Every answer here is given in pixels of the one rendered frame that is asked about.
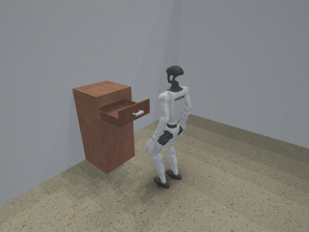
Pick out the robot right hand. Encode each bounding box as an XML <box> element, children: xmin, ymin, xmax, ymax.
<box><xmin>178</xmin><ymin>123</ymin><xmax>185</xmax><ymax>136</ymax></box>

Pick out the right robot upper arm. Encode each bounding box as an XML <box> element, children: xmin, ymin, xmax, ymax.
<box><xmin>181</xmin><ymin>86</ymin><xmax>192</xmax><ymax>112</ymax></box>

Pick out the cabinet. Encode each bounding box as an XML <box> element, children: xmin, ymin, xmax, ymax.
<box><xmin>72</xmin><ymin>80</ymin><xmax>135</xmax><ymax>174</ymax></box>

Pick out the robot head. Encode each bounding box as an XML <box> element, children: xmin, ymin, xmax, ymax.
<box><xmin>166</xmin><ymin>66</ymin><xmax>184</xmax><ymax>93</ymax></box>

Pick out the right robot forearm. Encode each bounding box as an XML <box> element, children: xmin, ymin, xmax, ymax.
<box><xmin>180</xmin><ymin>110</ymin><xmax>191</xmax><ymax>126</ymax></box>

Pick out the robot left foot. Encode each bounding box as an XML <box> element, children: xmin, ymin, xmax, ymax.
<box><xmin>154</xmin><ymin>177</ymin><xmax>170</xmax><ymax>189</ymax></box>

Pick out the left robot upper arm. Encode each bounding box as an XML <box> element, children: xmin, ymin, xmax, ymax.
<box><xmin>158</xmin><ymin>91</ymin><xmax>170</xmax><ymax>124</ymax></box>

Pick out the drawer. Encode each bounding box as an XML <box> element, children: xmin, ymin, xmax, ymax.
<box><xmin>99</xmin><ymin>99</ymin><xmax>150</xmax><ymax>128</ymax></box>

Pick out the handle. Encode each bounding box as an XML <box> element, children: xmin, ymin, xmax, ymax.
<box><xmin>132</xmin><ymin>110</ymin><xmax>144</xmax><ymax>116</ymax></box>

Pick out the robot left hand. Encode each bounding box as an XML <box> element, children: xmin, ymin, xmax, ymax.
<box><xmin>144</xmin><ymin>140</ymin><xmax>156</xmax><ymax>156</ymax></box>

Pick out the left robot forearm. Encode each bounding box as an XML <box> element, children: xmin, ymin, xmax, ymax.
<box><xmin>151</xmin><ymin>117</ymin><xmax>166</xmax><ymax>143</ymax></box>

